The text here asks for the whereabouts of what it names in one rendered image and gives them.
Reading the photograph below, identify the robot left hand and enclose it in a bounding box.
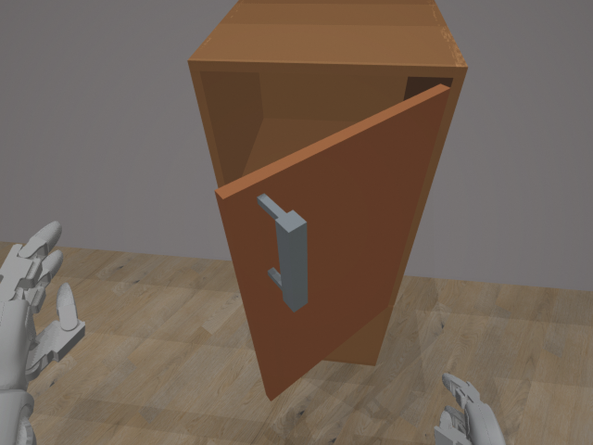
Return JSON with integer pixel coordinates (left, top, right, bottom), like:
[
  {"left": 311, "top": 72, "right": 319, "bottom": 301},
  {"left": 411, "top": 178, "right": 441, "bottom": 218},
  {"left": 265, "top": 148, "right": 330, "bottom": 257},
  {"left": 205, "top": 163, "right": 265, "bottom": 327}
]
[{"left": 0, "top": 221, "right": 85, "bottom": 392}]

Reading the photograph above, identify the robot right hand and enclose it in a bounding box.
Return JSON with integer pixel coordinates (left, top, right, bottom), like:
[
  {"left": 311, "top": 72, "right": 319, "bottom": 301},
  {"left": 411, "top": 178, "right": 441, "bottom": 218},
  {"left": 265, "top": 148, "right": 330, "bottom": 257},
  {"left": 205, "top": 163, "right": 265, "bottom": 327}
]
[{"left": 434, "top": 373, "right": 506, "bottom": 445}]

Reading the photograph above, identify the left robot forearm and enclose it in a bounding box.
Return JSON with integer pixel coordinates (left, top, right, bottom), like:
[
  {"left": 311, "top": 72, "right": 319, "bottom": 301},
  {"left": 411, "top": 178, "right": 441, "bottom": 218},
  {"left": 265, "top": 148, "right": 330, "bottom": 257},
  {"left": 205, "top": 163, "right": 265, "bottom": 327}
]
[{"left": 0, "top": 389, "right": 37, "bottom": 445}]

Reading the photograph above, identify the cupboard door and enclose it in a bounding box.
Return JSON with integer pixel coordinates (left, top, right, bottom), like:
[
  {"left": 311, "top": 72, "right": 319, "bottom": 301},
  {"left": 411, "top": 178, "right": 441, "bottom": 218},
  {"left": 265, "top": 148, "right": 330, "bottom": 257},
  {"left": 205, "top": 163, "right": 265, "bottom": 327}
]
[{"left": 214, "top": 84, "right": 450, "bottom": 401}]

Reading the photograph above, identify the handle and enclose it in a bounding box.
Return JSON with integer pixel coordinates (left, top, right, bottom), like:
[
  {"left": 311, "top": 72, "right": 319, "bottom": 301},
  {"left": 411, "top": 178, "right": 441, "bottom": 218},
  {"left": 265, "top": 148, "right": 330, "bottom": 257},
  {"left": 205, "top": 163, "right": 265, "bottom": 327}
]
[{"left": 257, "top": 193, "right": 308, "bottom": 312}]

